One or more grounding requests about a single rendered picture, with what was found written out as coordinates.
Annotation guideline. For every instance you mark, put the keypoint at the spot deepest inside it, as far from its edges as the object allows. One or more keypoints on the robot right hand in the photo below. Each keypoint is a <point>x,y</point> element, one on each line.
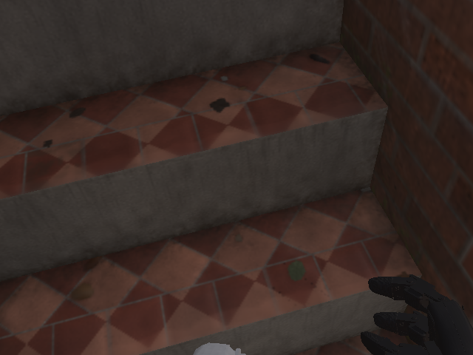
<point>445,331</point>

